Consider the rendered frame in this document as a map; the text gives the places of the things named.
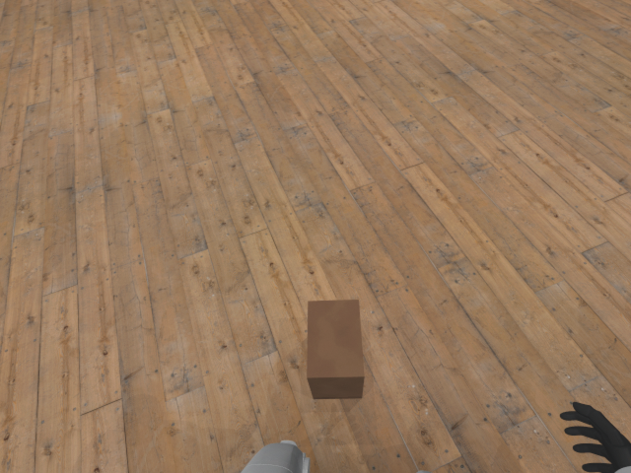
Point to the right robot hand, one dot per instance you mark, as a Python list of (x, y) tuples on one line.
[(615, 447)]

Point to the robot left thigh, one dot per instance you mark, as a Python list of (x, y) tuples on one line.
[(279, 458)]

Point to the carton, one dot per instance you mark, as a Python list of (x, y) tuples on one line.
[(335, 366)]

